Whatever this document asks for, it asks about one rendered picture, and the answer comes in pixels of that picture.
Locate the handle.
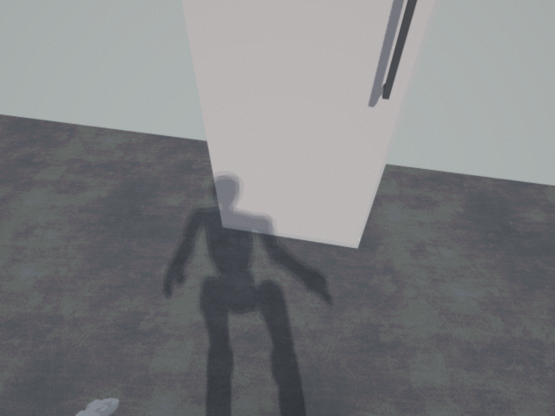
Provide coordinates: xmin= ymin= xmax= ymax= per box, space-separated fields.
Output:
xmin=382 ymin=0 xmax=417 ymax=100

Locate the fridge door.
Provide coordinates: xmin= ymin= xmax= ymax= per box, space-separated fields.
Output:
xmin=182 ymin=0 xmax=434 ymax=244

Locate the robot left hand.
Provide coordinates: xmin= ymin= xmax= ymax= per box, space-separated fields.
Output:
xmin=76 ymin=398 xmax=119 ymax=416

